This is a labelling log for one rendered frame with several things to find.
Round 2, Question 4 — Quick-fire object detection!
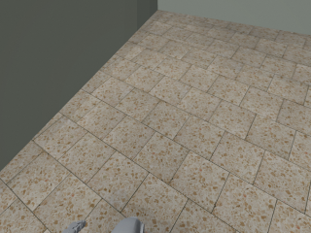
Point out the left robot hand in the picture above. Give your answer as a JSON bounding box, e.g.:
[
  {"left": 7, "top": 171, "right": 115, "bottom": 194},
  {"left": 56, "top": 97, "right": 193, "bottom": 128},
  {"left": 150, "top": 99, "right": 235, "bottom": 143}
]
[{"left": 62, "top": 219, "right": 86, "bottom": 233}]

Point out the left robot thigh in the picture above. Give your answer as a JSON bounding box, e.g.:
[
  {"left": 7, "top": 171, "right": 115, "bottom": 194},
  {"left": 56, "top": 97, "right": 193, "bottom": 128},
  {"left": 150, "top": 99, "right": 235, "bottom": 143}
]
[{"left": 111, "top": 217, "right": 145, "bottom": 233}]

